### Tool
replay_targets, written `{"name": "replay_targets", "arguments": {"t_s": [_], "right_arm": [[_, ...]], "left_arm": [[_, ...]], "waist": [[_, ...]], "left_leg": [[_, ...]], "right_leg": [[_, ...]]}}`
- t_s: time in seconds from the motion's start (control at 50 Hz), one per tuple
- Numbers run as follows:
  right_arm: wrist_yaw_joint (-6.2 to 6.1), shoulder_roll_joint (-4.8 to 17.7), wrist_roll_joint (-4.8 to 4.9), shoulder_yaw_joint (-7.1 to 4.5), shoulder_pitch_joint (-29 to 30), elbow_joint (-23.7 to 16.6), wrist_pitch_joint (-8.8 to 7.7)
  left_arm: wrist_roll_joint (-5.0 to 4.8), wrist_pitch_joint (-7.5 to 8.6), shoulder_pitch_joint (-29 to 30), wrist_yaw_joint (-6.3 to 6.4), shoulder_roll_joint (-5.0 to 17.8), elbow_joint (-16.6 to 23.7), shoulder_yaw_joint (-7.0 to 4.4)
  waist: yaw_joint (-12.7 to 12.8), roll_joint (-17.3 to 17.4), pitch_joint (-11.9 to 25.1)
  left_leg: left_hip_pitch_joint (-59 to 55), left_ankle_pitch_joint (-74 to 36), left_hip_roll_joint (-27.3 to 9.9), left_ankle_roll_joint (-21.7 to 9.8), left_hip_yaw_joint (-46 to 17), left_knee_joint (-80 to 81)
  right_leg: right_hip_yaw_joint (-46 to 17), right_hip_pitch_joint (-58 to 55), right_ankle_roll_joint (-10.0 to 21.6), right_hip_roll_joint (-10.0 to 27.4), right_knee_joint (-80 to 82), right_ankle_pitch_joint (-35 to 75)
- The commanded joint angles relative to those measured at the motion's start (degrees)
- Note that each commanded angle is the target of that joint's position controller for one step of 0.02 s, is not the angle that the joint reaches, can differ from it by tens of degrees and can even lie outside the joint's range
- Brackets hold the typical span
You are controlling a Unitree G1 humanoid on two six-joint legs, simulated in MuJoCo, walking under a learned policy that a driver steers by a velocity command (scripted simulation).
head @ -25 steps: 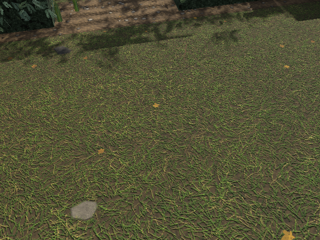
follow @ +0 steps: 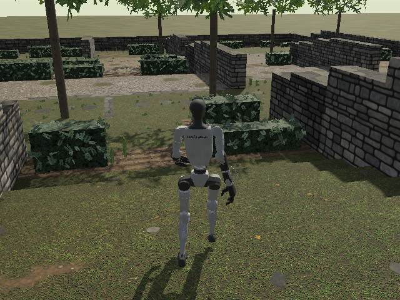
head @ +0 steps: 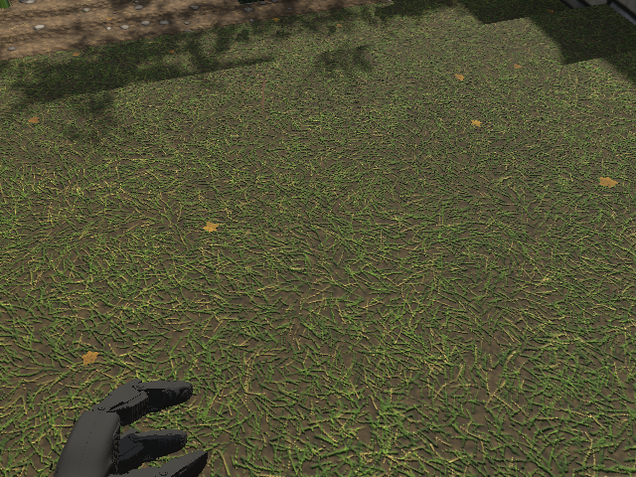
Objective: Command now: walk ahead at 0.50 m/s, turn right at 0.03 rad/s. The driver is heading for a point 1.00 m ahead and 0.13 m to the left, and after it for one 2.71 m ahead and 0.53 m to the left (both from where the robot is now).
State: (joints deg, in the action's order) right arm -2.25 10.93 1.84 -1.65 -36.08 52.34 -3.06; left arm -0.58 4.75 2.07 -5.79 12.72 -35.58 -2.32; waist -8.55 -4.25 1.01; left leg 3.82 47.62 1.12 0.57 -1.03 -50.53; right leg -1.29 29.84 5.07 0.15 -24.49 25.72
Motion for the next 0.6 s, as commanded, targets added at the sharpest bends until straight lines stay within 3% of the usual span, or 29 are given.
{"name": "replay_targets", "arguments": {"t_s": [0.02,0.04,0.06,0.08,0.1,0.12,0.14,0.16,0.18,0.2,0.22,0.24,0.26,0.3,0.36,0.38,0.44,0.48,0.5,0.52,0.54,0.56,0.58,0.6], "right_arm": [[-0.78,5.24,0.80,-1.48,-0.40,-0.48,1.60],[-0.31,5.31,0.32,-1.67,0.81,-0.30,1.81],[0.76,4.51,-0.36,-1.76,2.62,-0.77,0.96],[1.84,2.55,-0.31,-1.38,0.82,-2.52,-0.65],[2.97,8.01,1.65,-1.71,0.31,-6.16,-3.18],[3.34,8.43,1.62,-2.02,4.60,-6.26,-4.61],[2.92,8.25,1.68,-1.44,5.94,-7.73,-4.97],[1.32,8.58,0.01,-2.32,8.28,-7.50,-3.42],[0.36,6.08,-0.13,-2.00,6.81,-6.93,-1.56],[0.04,4.95,-0.76,-1.69,7.12,-6.15,-0.12],[0.09,4.63,-0.97,-1.81,9.81,-7.18,0.24],[0.24,4.34,-1.00,-1.96,12.66,-8.38,0.17],[0.59,4.46,-1.38,-1.82,16.16,-9.66,-0.24],[1.41,3.86,-1.54,-1.66,21.18,-10.99,-0.53],[2.45,3.94,-0.98,-1.82,27.88,-13.61,-0.02],[3.08,3.97,-1.22,-1.93,30.40,-15.20,-0.05],[4.51,4.18,-0.79,-2.04,34.10,-18.38,0.49],[4.81,6.13,-1.30,-2.97,30.25,-18.97,1.12],[4.85,7.69,-1.17,-3.95,22.24,-17.07,1.07],[4.20,13.23,-0.87,-6.36,11.53,-15.07,1.32],[3.84,19.81,-0.16,-7.20,10.30,-15.07,0.67],[4.18,16.63,0.07,-6.35,6.92,-15.78,0.32],[4.03,13.76,-0.95,-5.65,8.62,-15.76,0.20],[3.69,13.85,-1.47,-5.47,13.51,-17.08,0.03]], "left_arm": [[0.17,1.59,-3.00,0.47,1.54,-1.16,-0.90],[0.06,1.34,-12.92,1.09,2.48,-5.13,-1.76],[1.40,0.70,-23.81,1.73,4.60,-8.34,-2.75],[2.41,0.21,-32.38,1.80,7.65,-10.53,-2.41],[1.34,-0.14,-30.54,2.48,9.44,-8.63,-3.26],[0.87,-0.75,-28.98,3.52,9.31,-8.51,-3.79],[0.86,-1.12,-27.87,4.38,12.76,-9.83,-4.71],[1.02,-1.36,-17.77,4.76,8.54,-7.15,-2.93],[1.51,-1.22,-13.65,4.70,7.76,-7.58,-2.61],[1.52,-0.51,-11.19,4.36,4.90,-7.41,-1.52],[1.57,-0.03,-11.21,4.16,4.30,-8.14,-1.46],[1.87,0.20,-12.37,4.55,5.66,-9.44,-1.83],[1.32,0.41,-14.12,5.21,6.66,-10.42,-2.18],[0.90,0.39,-16.80,6.42,7.93,-12.28,-2.62],[-0.10,-0.25,-19.15,6.50,7.83,-14.35,-2.73],[-0.41,-0.51,-20.06,6.48,8.17,-14.98,-2.76],[-0.11,-1.63,-21.75,6.29,9.61,-16.28,-3.04],[0.01,-2.11,-19.90,6.88,11.80,-15.97,-3.56],[0.20,-2.30,-18.38,7.27,11.76,-15.68,-3.47],[0.71,-2.12,-17.00,7.74,12.30,-14.30,-3.36],[2.73,-0.73,-23.23,6.62,5.52,-12.86,-1.15],[0.96,1.33,-22.81,5.22,8.32,-12.69,-1.29],[-1.39,2.12,-18.44,4.82,11.16,-11.80,-2.28],[-1.10,2.41,-13.48,5.27,10.96,-9.62,-2.09]], "waist": [[3.69,8.22,-5.24],[8.55,6.96,-2.12],[14.35,1.02,2.06],[15.72,-7.37,11.87],[15.43,-13.25,17.91],[15.49,-11.15,17.95],[12.53,-8.62,19.89],[7.65,6.76,13.16],[3.96,3.93,8.27],[2.99,6.76,3.63],[3.29,5.13,0.27],[4.14,2.04,-0.63],[5.60,0.52,-0.40],[7.58,0.14,-0.09],[10.20,1.58,-1.02],[11.00,2.57,-1.63],[11.72,2.41,-3.47],[8.82,0.62,-1.50],[4.55,0.59,2.26],[-0.33,5.68,6.50],[4.41,20.88,12.43],[2.16,21.10,20.66],[1.49,16.61,13.78],[2.79,10.12,7.48]], "left_leg": [[-0.19,-37.45,-6.44,-7.12,-8.57,-8.34],[5.99,-40.86,-5.13,-6.56,-6.92,-19.67],[23.32,-28.35,-0.53,-4.50,-3.71,-38.41],[42.82,3.16,2.97,-3.19,-5.72,-58.16],[49.71,-8.19,-1.02,-2.93,-12.49,-46.04],[54.97,-12.90,-2.55,-3.06,-14.17,-42.44],[59.41,-17.06,-5.07,-2.29,-10.73,-44.83],[50.86,-28.57,-7.25,0.22,-6.49,-34.55],[44.63,-29.74,-8.65,2.68,-7.46,-30.55],[40.21,-28.24,-10.78,4.43,-8.19,-26.22],[38.35,-29.01,-11.63,4.75,-9.34,-19.74],[36.08,-32.07,-11.35,4.18,-7.77,-14.33],[35.20,-37.92,-10.97,2.88,-7.09,-8.72],[32.84,-46.41,-8.97,0.28,-5.11,0.04],[33.61,-50.25,-6.49,-2.53,-2.83,7.05],[34.26,-50.17,-5.86,-3.41,-2.73,8.63],[36.49,-42.77,-4.37,-5.45,-0.54,11.27],[27.34,-37.08,-1.13,-6.78,3.58,11.67],[15.07,-40.02,1.42,-7.92,4.89,11.49],[0.45,-47.41,-1.38,-10.86,-2.08,16.00],[-17.91,-45.42,-15.10,-20.17,-29.10,20.18],[-25.70,-32.36,-18.59,-24.79,-47.26,29.91],[-22.65,-29.75,-17.72,-21.89,-41.99,31.41],[-13.78,-34.71,-16.38,-19.78,-35.77,31.39]], "right_leg": [[-1.71,-5.12,0.05,3.88,13.41,1.98],[-0.77,-17.81,1.09,4.97,17.63,8.55],[-2.95,-38.20,3.96,8.04,10.93,14.33],[-7.90,-59.90,6.68,15.69,-11.70,37.90],[-12.63,-65.62,11.88,20.31,-14.76,31.18],[-15.25,-64.29,13.69,20.63,-12.31,17.91],[-24.77,-60.46,18.21,24.17,-7.55,-10.45],[-24.93,-39.75,16.85,21.79,3.60,-19.35],[-27.82,-26.77,18.87,24.84,3.89,-14.29],[-24.79,-16.88,17.14,23.90,5.40,-11.27],[-20.31,-11.62,14.38,21.18,6.67,-13.18],[-15.81,-9.09,12.13,17.53,8.28,-15.23],[-11.92,-10.11,10.43,15.47,8.33,-13.46],[-5.80,-12.70,8.01,12.45,8.46,-10.98],[-2.41,-19.38,5.70,12.36,8.42,-13.07],[-1.70,-21.60,5.16,12.91,8.07,-13.34],[-0.19,-28.23,3.78,14.76,5.77,-12.79],[3.54,-27.42,1.80,13.47,-0.64,0.56],[5.79,-23.90,0.97,12.11,-8.92,8.71],[9.10,-15.27,-2.36,8.01,-24.79,0.13],[7.50,5.43,-5.75,-1.58,-48.57,-48.09],[-4.27,15.77,-5.09,-3.85,-55.28,-59.00],[-5.61,20.95,-4.33,-0.88,-56.15,-54.78],[-4.76,20.57,-4.01,1.36,-51.28,-49.70]]}}
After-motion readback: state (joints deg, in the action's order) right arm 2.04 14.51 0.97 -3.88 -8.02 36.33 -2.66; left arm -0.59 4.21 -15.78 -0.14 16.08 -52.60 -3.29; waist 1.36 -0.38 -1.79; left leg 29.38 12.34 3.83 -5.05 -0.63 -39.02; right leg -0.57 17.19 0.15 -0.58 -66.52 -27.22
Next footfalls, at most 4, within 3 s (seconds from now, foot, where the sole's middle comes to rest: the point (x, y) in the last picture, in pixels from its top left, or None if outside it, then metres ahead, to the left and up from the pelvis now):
0.06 right None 0.19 -0.10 -0.87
0.52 left None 0.45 0.14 -0.87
1.30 right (285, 363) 0.92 -0.06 -1.06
1.76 left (197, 292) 1.20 0.18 -1.06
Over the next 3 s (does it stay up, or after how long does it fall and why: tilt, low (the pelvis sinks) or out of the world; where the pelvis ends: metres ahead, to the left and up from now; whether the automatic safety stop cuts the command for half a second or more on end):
stays up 1.77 0.14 -0.48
